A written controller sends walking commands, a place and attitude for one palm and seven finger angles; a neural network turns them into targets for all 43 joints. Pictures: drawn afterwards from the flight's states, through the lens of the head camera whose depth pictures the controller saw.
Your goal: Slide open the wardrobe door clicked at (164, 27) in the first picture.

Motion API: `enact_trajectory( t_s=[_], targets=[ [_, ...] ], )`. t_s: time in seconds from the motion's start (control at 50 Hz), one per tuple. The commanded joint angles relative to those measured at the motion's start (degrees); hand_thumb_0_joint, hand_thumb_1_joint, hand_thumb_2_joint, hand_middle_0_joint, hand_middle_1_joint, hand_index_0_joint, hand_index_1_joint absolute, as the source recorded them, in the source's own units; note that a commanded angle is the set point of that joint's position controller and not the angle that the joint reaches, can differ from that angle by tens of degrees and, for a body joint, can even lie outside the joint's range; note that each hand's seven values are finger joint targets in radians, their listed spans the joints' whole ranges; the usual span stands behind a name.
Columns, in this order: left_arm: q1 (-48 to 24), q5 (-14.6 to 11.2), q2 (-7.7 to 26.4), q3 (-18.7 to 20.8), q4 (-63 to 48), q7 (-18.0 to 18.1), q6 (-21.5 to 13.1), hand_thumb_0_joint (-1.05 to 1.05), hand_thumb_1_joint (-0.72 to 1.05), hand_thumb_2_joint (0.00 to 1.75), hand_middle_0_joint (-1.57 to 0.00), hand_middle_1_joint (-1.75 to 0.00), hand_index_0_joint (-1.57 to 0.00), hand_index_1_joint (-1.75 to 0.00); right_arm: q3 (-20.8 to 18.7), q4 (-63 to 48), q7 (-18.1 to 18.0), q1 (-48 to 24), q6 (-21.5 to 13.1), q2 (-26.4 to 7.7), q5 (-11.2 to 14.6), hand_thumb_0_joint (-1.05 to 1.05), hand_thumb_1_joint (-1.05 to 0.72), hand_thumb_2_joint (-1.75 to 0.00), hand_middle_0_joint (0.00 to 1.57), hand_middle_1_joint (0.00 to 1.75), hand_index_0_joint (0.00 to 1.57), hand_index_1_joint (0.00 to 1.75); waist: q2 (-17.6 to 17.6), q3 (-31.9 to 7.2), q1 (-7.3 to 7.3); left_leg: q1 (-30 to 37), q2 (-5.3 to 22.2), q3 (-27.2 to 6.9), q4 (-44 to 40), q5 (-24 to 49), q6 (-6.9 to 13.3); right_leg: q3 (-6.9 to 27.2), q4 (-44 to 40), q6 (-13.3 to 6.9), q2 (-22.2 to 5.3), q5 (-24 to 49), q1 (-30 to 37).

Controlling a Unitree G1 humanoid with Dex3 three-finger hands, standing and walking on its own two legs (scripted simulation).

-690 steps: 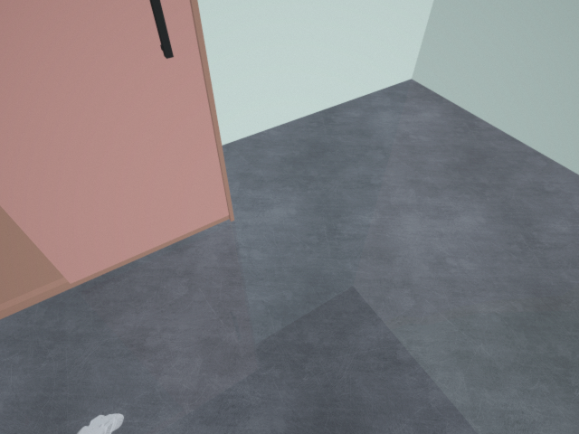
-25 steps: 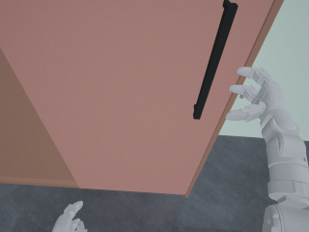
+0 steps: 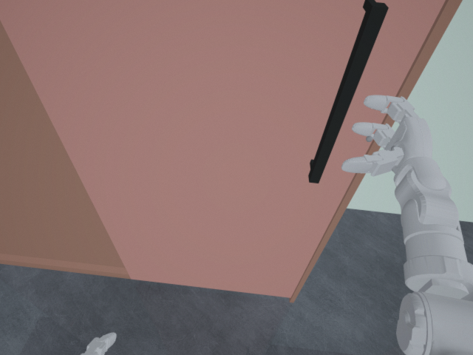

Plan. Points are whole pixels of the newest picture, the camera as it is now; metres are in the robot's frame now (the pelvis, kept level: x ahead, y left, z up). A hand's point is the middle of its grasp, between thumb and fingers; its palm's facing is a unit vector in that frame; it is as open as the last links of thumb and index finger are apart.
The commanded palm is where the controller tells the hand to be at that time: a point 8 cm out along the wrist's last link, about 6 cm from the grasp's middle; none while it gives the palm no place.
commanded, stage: move the hooked fingers beside the handle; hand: right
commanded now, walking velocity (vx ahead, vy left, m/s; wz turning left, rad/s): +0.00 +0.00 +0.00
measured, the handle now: (336, 107) +0.49 -0.11 +0.21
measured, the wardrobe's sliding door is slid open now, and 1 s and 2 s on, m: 0.00 0.00 0.00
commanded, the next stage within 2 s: feel for the door with the fingertips in 0.56 s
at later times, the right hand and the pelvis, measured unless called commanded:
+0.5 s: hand (371, 138) +0.42 -0.16 +0.20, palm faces +0.02 +1.00 +0.01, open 14.0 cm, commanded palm +0.40 -0.21 +0.19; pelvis +0.00 +0.00 +0.00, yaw +0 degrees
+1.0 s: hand (352, 134) +0.44 -0.14 +0.19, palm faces +0.01 +1.00 +0.01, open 13.9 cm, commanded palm +0.41 -0.17 +0.19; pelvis +0.00 +0.00 +0.00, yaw +0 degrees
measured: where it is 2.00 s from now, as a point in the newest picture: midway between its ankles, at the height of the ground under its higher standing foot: outside the picture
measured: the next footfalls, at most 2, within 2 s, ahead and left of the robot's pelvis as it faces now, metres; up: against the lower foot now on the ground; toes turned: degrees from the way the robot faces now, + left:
none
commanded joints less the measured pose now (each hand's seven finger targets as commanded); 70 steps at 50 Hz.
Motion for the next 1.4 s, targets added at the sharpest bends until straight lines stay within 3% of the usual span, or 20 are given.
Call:
enact_trajectory(
  t_s=[0.0, 0.04, 0.1, 0.22, 0.28, 0.34, 0.48, 0.58, 0.62, 0.66, 0.76, 0.78, 0.86, 0.88, 1.0, 1.06, 1.1, 1.18, 1.24, 1.38],
  targets=[
    [-4.20, -0.30, 7.31, 2.21, -8.28, 0.67, -2.92, 0.00, 0.90, 0.90, -0.20, -0.30, -0.20, -0.30, -1.92, -14.36, -0.13, -27.96, -3.61, -11.81, 0.84, 0.00, 0.50, -0.30, 0.30, 1.20, 0.30, 1.20, 3.44, -15.40, -0.55, 0.55, 0.13, -0.93, -3.10, 20.00, 0.14, 3.50, -1.68, -2.22, -0.19, 15.42, 10.20],
    [-4.42, -0.25, 6.86, 2.19, -7.98, 0.65, -3.24, 0.00, 0.90, 0.90, -0.20, -0.30, -0.20, -0.30, -1.61, -16.14, -0.65, -30.04, -3.82, -11.47, 0.58, 0.00, 0.50, -0.30, 0.30, 1.20, 0.30, 1.20, 0.22, -16.31, -0.35, -0.48, 0.11, -1.06, -3.36, 18.73, 0.26, 3.63, -1.61, -2.02, -0.19, 15.01, 11.99],
    [-4.60, -0.24, 6.94, 2.02, -7.74, 0.64, -3.01, 0.00, 0.90, 0.90, -0.20, -0.30, -0.20, -0.30, -0.13, -15.14, -0.83, -28.60, -3.33, -9.66, 0.55, 0.00, 0.50, -0.30, 0.30, 1.20, 0.30, 1.20, 1.88, -15.39, -0.23, -0.34, 0.05, -0.87, -3.54, 18.99, 0.23, 3.59, -1.82, -2.10, -0.15, 15.20, 11.49],
    [-4.25, -0.05, 7.08, 1.80, -7.70, 0.84, -2.65, 0.00, 0.90, 0.90, -0.20, -0.30, -0.20, -0.30, -3.31, -10.93, -1.47, -29.59, -3.10, -13.68, -0.01, 0.00, 0.50, -0.30, 0.30, 1.20, 0.30, 1.20, 3.99, -15.14, -0.63, 1.05, 0.28, -1.52, -4.04, 18.50, -0.04, 3.21, -2.25, -2.29, 0.22, 12.97, 9.15],
    [-4.08, -0.17, 7.05, 1.86, -7.91, 0.80, -2.47, 0.00, 0.90, 0.90, -0.20, -0.30, -0.20, -0.30, -2.04, -9.29, -0.84, -29.65, -3.76, -12.58, -0.13, 0.00, 0.50, -0.30, 0.30, 1.20, 0.30, 1.20, 4.46, -14.82, -0.29, 0.64, 0.27, -1.47, -4.01, 18.29, -0.06, 3.17, -1.97, -2.35, 0.16, 12.72, 9.07],
    [-4.13, -0.20, 6.86, 1.81, -8.18, 0.69, -2.76, 0.00, 0.90, 0.90, -0.20, -0.30, -0.20, -0.30, -1.21, -10.95, -0.04, -32.15, -4.75, -11.75, 0.13, 0.00, 0.50, -0.30, 0.30, 1.20, 0.30, 1.20, 1.50, -16.30, -0.01, 0.37, 0.19, -1.55, -3.59, 19.76, 0.19, 3.28, -1.64, -2.19, 0.33, 14.08, 10.64],
    [-4.48, -0.40, 7.12, 1.99, -8.67, 0.47, -2.34, 0.00, 0.90, 0.90, -0.20, -0.30, -0.20, -0.30, 0.12, -11.03, 0.59, -28.67, -3.55, -9.73, 0.73, 0.00, 0.50, -0.30, 0.30, 1.20, 0.30, 1.20, 3.29, -14.72, -0.30, -0.03, 0.04, -1.05, -3.71, 19.49, 0.11, 3.23, -1.63, -2.27, 0.26, 14.15, 9.95],
    [-4.34, -0.32, 7.15, 1.97, -8.30, 0.72, -2.24, 0.00, 0.90, 0.90, -0.20, -0.30, -0.20, -0.30, -0.77, -12.69, -0.28, -32.70, -4.06, -11.71, 0.25, 0.00, 0.50, -0.30, 0.30, 1.20, 0.30, 1.20, 1.92, -15.07, 0.14, -0.99, -0.07, -1.22, -4.05, 17.29, 0.18, 3.68, -1.64, -2.23, 0.21, 13.19, 10.56],
    [-4.06, -0.27, 6.95, 1.73, -7.53, 0.88, -2.41, 0.00, 0.90, 0.90, -0.20, -0.30, -0.20, -0.30, 0.73, -11.55, -0.42, -35.94, -4.38, -10.35, 0.11, 0.00, 0.50, -0.30, 0.30, 1.20, 0.30, 1.20, 1.30, -14.49, 1.21, -2.36, -0.19, -1.17, -4.23, 16.39, 0.21, 4.04, -1.77, -2.09, 0.20, 12.54, 11.13],
    [-3.93, -0.20, 6.81, 1.76, -7.44, 0.76, -2.76, 0.00, 0.90, 0.90, -0.20, -0.30, -0.20, -0.30, 1.61, -10.98, -0.59, -35.98, -4.85, -8.52, 0.16, 0.00, 0.50, -0.30, 0.30, 1.20, 0.30, 1.20, 0.01, -15.78, 0.91, -2.83, -0.34, -1.05, -3.94, 15.89, 0.45, 4.28, -1.72, -1.84, 0.20, 12.98, 12.29],
    [-3.22, 0.12, 6.74, 1.94, -7.12, 0.09, -3.08, 0.00, 0.90, 0.90, -0.20, -0.30, -0.20, -0.30, 1.89, -8.49, -1.50, -32.33, -4.32, -6.05, 0.36, 0.00, 0.50, -0.30, 0.30, 1.20, 0.30, 1.20, 2.40, -16.62, 0.08, -2.25, -0.58, -0.52, -3.30, 18.44, 0.42, 4.31, -1.40, -1.63, -0.01, 15.86, 12.22],
    [-2.81, 0.23, 7.11, 2.12, -7.03, 0.05, -2.76, 0.00, 0.90, 0.90, -0.20, -0.30, -0.20, -0.30, 0.70, -7.34, -1.91, -30.71, -4.06, -7.35, 0.29, 0.00, 0.50, -0.30, 0.30, 1.20, 0.30, 1.20, 5.30, -16.36, -0.17, -1.02, -0.56, -0.40, -3.51, 18.62, 0.24, 4.11, -1.43, -1.85, 0.02, 15.61, 10.81],
    [-3.12, 0.33, 6.58, 2.13, -7.60, -0.31, -2.41, 0.00, 0.90, 0.90, -0.20, -0.30, -0.20, -0.30, 0.80, -9.19, -3.23, -32.11, -3.38, -6.74, -0.62, 0.00, 0.50, -0.30, 0.30, 1.20, 0.30, 1.20, 3.20, -16.10, -0.45, -0.71, -0.45, -0.77, -3.22, 19.84, 0.23, 3.46, -1.58, -1.86, 0.09, 16.00, 10.17],
    [-3.04, 0.36, 6.85, 2.19, -7.60, -0.29, -2.13, 0.00, 0.90, 0.90, -0.20, -0.30, -0.20, -0.30, 1.22, -9.37, -3.38, -31.61, -3.39, -6.78, -0.89, 0.00, 0.50, -0.30, 0.30, 1.20, 0.30, 1.20, 4.93, -16.06, -0.22, -0.15, -0.47, -0.67, -3.35, 19.93, 0.18, 3.52, -1.44, -2.05, 0.08, 16.17, 9.99],
    [-3.74, 0.32, 6.26, 2.26, -7.56, -0.48, -2.36, 0.00, 0.90, 0.90, -0.20, -0.30, -0.20, -0.30, 5.20, -12.96, -3.99, -34.94, -3.12, -1.51, -0.58, 0.00, 0.50, -0.30, 0.30, 1.20, 0.30, 1.20, 2.47, -17.38, 0.49, -2.27, -0.75, -0.49, -3.12, 19.21, 0.38, 3.98, -1.12, -1.76, -0.08, 16.82, 13.00],
    [-3.25, 0.54, 6.19, 2.00, -6.46, -0.37, -2.20, 0.00, 0.90, 0.90, -0.20, -0.30, -0.20, -0.30, 4.67, -10.68, -5.08, -37.76, -2.70, -2.26, -0.99, 0.00, 0.50, -0.30, 0.30, 1.20, 0.30, 1.20, 2.05, -15.80, 0.92, -3.65, -0.87, -0.38, -3.48, 17.08, 0.38, 4.37, -1.42, -1.45, -0.03, 14.97, 12.21],
    [-3.11, 0.85, 6.33, 2.04, -6.47, -0.23, -2.08, 0.00, 0.90, 0.90, -0.20, -0.30, -0.20, -0.30, 1.82, -10.11, -6.25, -38.18, -3.20, -5.00, -1.28, 0.00, 0.50, -0.30, 0.30, 1.20, 0.30, 1.20, 3.48, -16.98, 0.25, -2.09, -0.79, -0.72, -3.52, 17.46, 0.30, 4.21, -1.55, -1.70, 0.10, 15.04, 11.40],
    [-2.13, 1.13, 6.23, 1.99, -5.73, -0.12, -2.04, 0.00, 0.90, 0.90, -0.20, -0.30, -0.20, -0.30, 2.97, -6.50, -6.50, -40.00, -4.38, -4.60, -2.35, 0.00, 0.50, -0.30, 0.30, 1.20, 0.30, 1.20, 4.43, -15.69, 1.30, -2.44, -0.69, -0.68, -3.54, 17.26, 0.15, 4.08, -1.23, -1.92, 0.30, 14.26, 10.31],
    [-2.13, 0.86, 6.00, 1.87, -5.19, -0.20, -2.34, 0.00, 0.90, 0.90, -0.20, -0.30, -0.20, -0.30, 5.94, -5.27, -5.94, -45.13, -5.52, -2.11, -2.50, 0.00, 0.50, -0.30, 0.30, 1.20, 0.30, 1.20, 1.02, -15.74, 2.56, -4.87, -0.62, -0.87, -3.46, 16.25, 0.25, 4.25, -0.83, -1.65, 0.42, 13.22, 11.47],
    [-1.54, 0.95, 6.46, 2.15, -5.34, -0.62, -3.44, 0.00, 0.90, 0.90, -0.20, -0.30, -0.20, -0.30, 4.78, -2.56, -5.12, -41.73, -8.14, -2.35, -1.43, 0.00, 0.50, -0.30, 0.30, 1.20, 0.30, 1.20, 4.40, -17.71, 1.54, -3.63, -0.80, -0.67, -3.14, 15.30, 0.25, 4.48, -0.70, -1.81, 0.44, 12.07, 10.56]
  ],
)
